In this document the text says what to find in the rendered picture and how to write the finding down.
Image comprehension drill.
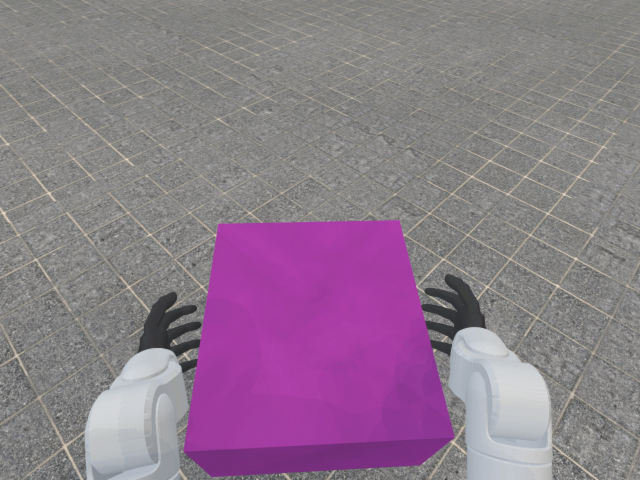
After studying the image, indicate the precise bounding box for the right robot forearm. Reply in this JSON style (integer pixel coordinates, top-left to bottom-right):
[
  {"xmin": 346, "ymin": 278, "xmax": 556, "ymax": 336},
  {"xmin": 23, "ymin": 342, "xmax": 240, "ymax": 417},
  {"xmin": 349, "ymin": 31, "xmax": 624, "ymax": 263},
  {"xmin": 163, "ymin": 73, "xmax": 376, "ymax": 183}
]
[{"xmin": 448, "ymin": 327, "xmax": 553, "ymax": 480}]

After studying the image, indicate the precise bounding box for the left robot forearm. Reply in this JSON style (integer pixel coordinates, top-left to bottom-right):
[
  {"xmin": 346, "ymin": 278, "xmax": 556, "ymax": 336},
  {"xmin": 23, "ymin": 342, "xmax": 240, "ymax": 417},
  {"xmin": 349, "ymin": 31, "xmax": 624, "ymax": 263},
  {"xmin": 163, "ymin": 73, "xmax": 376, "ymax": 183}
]
[{"xmin": 85, "ymin": 348, "xmax": 189, "ymax": 480}]

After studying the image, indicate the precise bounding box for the right robot hand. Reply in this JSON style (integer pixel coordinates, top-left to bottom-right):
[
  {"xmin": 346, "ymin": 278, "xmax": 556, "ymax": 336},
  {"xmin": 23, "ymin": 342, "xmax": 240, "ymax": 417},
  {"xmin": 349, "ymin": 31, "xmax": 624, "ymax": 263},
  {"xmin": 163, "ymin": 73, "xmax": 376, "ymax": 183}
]
[{"xmin": 421, "ymin": 274, "xmax": 486, "ymax": 356}]

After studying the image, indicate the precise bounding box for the carton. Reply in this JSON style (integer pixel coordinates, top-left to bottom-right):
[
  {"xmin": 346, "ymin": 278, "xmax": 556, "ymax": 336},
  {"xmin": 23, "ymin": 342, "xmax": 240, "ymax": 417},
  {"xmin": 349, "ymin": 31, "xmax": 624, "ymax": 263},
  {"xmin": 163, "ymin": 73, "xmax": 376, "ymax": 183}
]
[{"xmin": 183, "ymin": 220, "xmax": 455, "ymax": 477}]

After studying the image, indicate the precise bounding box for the left robot hand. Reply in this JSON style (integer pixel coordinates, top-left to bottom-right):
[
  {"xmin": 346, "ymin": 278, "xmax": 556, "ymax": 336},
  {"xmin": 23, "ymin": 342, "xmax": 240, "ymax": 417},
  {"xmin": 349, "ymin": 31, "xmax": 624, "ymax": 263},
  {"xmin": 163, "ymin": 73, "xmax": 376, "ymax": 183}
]
[{"xmin": 137, "ymin": 292, "xmax": 201, "ymax": 373}]

